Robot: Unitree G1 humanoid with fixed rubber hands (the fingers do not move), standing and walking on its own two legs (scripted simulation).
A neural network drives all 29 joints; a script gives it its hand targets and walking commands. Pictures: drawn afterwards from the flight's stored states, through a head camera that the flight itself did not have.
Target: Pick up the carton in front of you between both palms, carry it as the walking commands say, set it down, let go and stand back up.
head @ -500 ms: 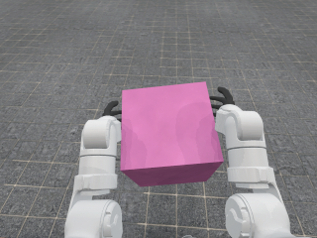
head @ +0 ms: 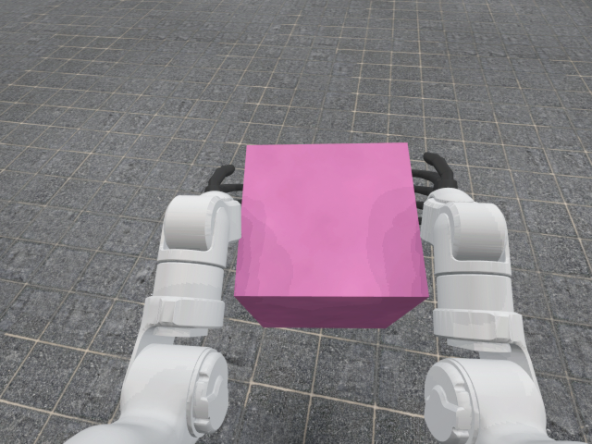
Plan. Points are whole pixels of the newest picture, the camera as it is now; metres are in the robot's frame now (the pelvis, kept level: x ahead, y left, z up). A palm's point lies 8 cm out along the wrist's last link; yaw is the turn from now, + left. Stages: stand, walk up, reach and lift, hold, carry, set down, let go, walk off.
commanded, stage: carry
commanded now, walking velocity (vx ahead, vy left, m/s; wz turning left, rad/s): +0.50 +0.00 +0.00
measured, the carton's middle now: (324, 248) +0.40 +0.01 +0.03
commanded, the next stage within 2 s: none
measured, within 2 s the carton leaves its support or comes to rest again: neither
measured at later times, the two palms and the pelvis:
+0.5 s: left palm (277, 100) +0.68 +0.11 +0.11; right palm (431, 86) +0.71 -0.17 +0.12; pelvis +0.32 -0.04 +0.02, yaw +2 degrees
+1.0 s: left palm (275, 56) +0.89 +0.14 +0.09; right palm (402, 45) +0.89 -0.14 +0.11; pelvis +0.61 +0.01 +0.02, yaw -1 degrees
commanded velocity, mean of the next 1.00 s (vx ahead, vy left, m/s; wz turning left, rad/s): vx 0.50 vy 0.00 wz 0.00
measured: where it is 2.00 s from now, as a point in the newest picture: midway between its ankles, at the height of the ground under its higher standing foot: (329, 202)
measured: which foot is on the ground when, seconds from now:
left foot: down 0.00-0.36, up 0.38-0.76, down 0.78-1.00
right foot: up 0.00-0.32, down 0.34-0.80, up 0.82-1.00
